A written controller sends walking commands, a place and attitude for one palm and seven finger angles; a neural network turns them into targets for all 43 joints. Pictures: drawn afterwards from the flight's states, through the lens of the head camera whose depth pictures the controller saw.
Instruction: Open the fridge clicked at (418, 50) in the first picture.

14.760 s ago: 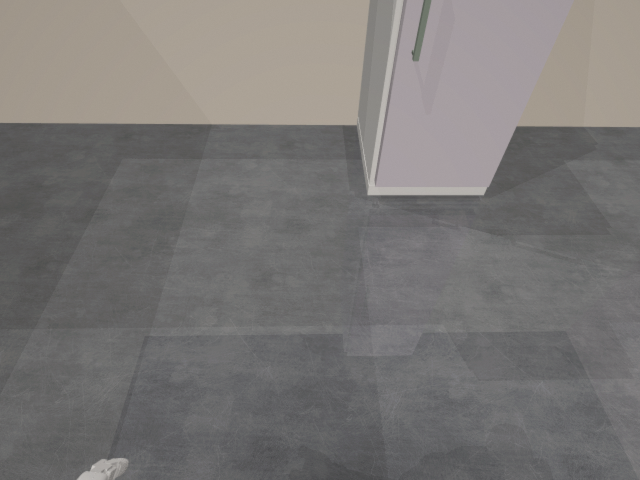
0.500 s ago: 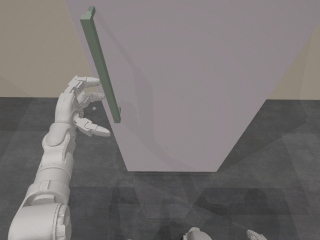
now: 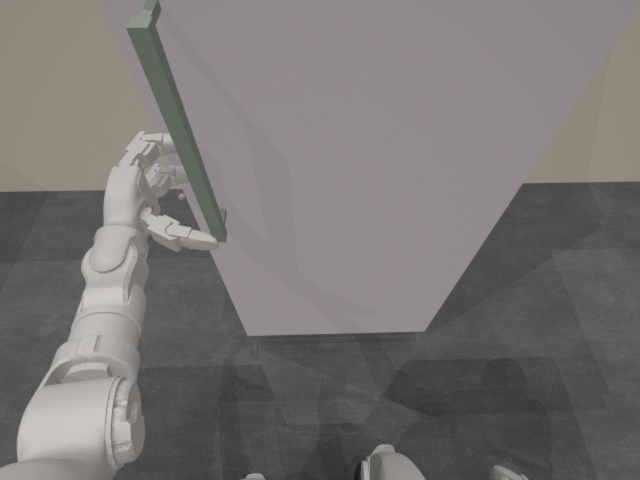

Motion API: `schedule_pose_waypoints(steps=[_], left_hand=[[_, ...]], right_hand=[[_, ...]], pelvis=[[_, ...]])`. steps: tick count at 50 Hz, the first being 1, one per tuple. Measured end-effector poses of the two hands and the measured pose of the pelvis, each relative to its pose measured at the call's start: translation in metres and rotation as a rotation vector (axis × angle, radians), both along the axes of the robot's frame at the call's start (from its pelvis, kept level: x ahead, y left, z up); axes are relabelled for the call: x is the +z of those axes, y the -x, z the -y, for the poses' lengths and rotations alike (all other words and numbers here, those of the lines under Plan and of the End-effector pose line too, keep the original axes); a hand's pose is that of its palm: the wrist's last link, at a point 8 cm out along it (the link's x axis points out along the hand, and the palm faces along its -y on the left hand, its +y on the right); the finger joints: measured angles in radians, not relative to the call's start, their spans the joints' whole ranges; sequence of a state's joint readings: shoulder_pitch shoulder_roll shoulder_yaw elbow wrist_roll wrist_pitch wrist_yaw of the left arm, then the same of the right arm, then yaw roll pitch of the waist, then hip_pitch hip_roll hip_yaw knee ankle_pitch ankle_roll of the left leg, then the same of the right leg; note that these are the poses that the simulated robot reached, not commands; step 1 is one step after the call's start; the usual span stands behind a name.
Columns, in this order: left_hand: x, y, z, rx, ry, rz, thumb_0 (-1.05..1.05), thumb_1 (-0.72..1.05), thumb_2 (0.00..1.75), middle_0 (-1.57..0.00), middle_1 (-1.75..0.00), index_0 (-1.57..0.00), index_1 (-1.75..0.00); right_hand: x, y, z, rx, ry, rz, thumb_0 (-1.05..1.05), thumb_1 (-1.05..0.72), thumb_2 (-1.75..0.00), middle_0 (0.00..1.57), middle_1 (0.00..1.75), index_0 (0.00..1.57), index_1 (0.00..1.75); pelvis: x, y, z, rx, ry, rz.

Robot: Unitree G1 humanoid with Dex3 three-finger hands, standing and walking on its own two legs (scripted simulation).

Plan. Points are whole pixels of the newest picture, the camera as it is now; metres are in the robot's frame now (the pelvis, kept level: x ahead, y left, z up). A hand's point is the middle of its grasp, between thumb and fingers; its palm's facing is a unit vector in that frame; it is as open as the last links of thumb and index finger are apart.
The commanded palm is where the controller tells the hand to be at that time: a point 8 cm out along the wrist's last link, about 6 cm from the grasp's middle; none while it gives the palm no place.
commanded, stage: feel for the door with the fingertips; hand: left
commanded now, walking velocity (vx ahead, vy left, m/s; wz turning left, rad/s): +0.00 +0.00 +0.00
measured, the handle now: (194, 150) +0.49 +0.15 +0.12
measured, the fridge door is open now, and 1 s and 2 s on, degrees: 0 0 0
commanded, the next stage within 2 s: slide the fingers in behind the handle in 0.22 s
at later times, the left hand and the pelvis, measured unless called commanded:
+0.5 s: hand (179, 195) +0.45 +0.17 +0.09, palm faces -0.01 -1.00 -0.03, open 13.7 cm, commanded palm +0.42 +0.22 +0.09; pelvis -0.01 +0.01 -0.01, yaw +1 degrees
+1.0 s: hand (203, 202) +0.43 +0.14 +0.09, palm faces -0.02 -1.00 -0.03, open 14.0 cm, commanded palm +0.40 +0.19 +0.09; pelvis +0.00 +0.00 +0.00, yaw +0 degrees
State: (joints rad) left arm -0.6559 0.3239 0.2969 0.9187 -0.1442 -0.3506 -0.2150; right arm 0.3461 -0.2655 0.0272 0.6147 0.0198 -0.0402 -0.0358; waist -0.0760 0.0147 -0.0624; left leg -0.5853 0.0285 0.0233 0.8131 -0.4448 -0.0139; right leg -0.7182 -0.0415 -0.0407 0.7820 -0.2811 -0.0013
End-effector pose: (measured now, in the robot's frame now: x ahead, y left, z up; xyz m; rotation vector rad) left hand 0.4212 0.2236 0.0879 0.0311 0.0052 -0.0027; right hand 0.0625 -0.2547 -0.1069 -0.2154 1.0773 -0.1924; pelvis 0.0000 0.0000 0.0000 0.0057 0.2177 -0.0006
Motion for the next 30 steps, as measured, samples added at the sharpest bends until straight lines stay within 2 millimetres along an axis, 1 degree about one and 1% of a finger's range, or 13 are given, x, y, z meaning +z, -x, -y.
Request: schedule_pose_waypoints(steps=[9, 22, 30], left_hand=[[-0.001, -0.001, -0.001, -0.006, 0.003, 0.008, -0.01, -0.5, 0.3, -0.31, -1.22, -0.31, -1.21], [-0.001, -0.005, -0.004, -0.005, -0.001, 0.01, -0.01, -0.5, 0.3, -0.36, -1.25, -0.35, -1.25], [-0.002, -0.003, -0.002, -0.013, 0.01, 0.009, -0.01, -0.5, 0.3, -0.33, -1.23, -0.33, -1.23]], right_hand=[[-0.001, 0.007, 0.002, 0.001, 0.012, -0.034, 0.01, -0.91, -0.9, 0.2, 0.3, 0.2, 0.3], [-0.006, 0.009, -0.007, 0.031, 0.002, -0.039, 0.01, -0.91, -0.9, 0.2, 0.3, 0.2, 0.3], [-0.005, 0.013, -0.009, 0.022, -0.006, -0.033, 0.01, -0.91, -0.9, 0.2, 0.3, 0.2, 0.3]], pelvis=[[-0.001, 0.0, -0.003, 0.007, 0.004, -0.01], [-0.005, 0.007, -0.006, 0.021, 0.007, -0.016], [-0.005, 0.009, -0.006, 0.012, 0.006, -0.016]])
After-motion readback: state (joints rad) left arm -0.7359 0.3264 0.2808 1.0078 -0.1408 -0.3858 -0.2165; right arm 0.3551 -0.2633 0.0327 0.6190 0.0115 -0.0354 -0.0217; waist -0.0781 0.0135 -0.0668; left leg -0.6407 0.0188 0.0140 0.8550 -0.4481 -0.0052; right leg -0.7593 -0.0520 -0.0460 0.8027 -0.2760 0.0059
